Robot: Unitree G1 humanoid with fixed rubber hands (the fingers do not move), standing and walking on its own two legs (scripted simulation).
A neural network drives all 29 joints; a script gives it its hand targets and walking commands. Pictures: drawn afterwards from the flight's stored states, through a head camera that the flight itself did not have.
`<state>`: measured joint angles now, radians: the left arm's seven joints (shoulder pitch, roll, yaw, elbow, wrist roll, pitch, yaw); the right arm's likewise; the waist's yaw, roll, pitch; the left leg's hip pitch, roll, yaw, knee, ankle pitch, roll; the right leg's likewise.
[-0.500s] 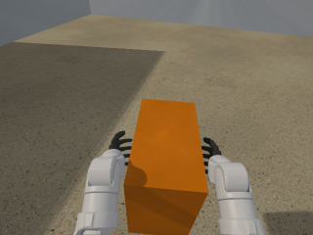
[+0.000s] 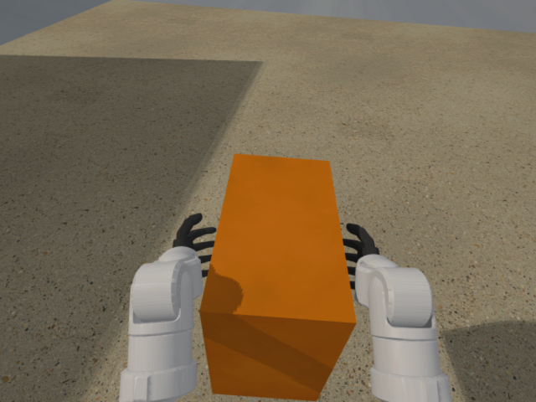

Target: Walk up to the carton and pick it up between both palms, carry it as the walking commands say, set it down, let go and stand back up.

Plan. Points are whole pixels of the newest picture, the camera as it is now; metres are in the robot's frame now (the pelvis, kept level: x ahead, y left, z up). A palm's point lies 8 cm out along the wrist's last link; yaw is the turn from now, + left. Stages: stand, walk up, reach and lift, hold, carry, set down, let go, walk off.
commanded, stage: carry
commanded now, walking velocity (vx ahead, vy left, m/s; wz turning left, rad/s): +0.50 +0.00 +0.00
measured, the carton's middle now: (273, 272) +0.33 +0.00 +0.03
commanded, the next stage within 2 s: none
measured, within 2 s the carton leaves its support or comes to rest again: neither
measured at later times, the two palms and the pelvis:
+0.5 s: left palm (199, 134) +0.65 +0.16 +0.09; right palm (313, 138) +0.64 -0.09 +0.09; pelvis +0.35 +0.03 -0.01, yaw -1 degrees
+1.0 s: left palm (223, 76) +1.00 +0.14 +0.08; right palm (306, 82) +1.00 -0.12 +0.07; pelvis +0.71 +0.00 -0.01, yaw +2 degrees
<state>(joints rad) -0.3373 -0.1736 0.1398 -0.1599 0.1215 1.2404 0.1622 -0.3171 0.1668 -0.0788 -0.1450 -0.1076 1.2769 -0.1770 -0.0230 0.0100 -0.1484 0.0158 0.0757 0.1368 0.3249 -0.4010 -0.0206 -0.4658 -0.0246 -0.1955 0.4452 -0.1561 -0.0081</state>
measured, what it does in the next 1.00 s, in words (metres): walks ahead: right foot, then left foot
